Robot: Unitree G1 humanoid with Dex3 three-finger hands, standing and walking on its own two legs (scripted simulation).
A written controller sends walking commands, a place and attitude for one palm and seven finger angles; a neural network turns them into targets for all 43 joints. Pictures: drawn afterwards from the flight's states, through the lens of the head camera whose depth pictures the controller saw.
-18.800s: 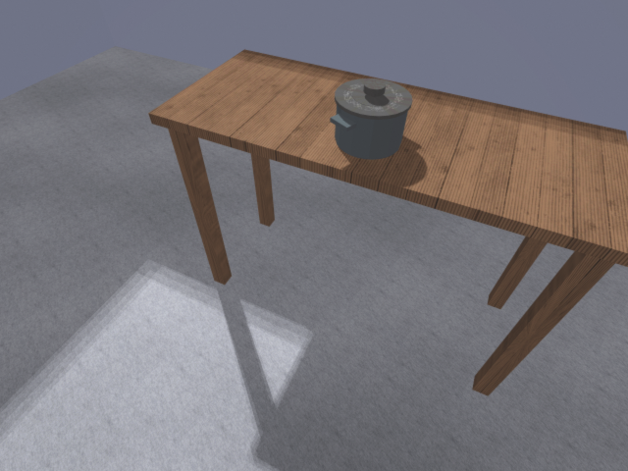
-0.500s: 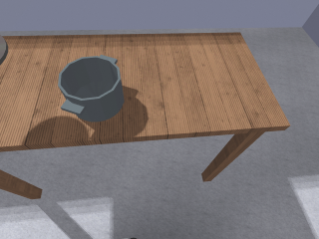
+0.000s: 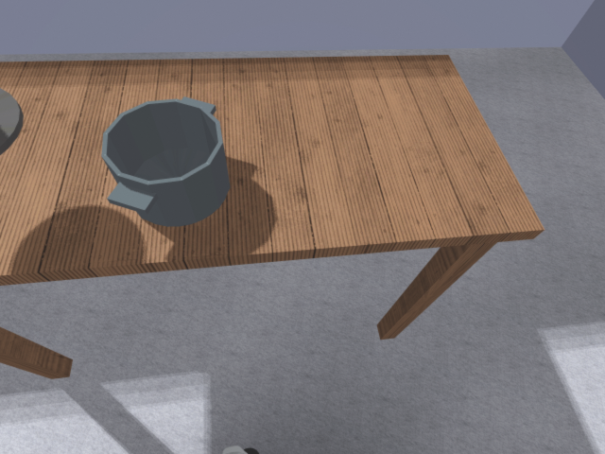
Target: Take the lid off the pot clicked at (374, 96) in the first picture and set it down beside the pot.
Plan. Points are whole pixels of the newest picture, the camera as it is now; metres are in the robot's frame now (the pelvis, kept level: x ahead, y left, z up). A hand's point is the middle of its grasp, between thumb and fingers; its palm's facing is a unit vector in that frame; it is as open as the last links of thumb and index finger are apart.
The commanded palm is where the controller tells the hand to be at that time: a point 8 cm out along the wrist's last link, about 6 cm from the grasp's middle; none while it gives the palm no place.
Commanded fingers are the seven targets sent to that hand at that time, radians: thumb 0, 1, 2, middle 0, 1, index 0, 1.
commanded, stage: lower the lid onto the table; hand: left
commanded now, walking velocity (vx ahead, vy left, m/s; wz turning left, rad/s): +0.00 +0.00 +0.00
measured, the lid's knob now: out of the picture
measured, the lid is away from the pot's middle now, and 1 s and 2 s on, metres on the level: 0.23 0.24 0.24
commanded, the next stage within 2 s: open the fingers wide in 1.90 s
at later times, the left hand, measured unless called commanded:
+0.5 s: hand out of the picture +0.48 +0.38 +0.16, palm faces -0.37 -0.26 -0.89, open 7.7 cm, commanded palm +0.53 +0.38 +0.23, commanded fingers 0.00 0.68 0.89 -0.91 -1.14 -0.82 -1.09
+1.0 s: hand out of the picture +0.46 +0.38 +0.12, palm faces -0.43 -0.25 -0.87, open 7.7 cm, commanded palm +0.55 +0.38 +0.19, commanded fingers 0.00 0.68 0.89 -0.91 -1.14 -0.82 -1.09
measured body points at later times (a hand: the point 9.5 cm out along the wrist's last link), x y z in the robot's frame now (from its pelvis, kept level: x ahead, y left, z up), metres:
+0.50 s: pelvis +0.00 +0.01 -0.01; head +0.10 +0.04 +0.43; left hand +0.49 +0.39 +0.21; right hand -0.03 -0.27 -0.12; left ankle +0.02 +0.09 -0.72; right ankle -0.06 -0.14 -0.72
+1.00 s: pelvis -0.01 +0.02 -0.01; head +0.09 +0.05 +0.42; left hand +0.48 +0.39 +0.17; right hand -0.06 -0.27 -0.11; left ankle +0.02 +0.09 -0.72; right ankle -0.06 -0.14 -0.72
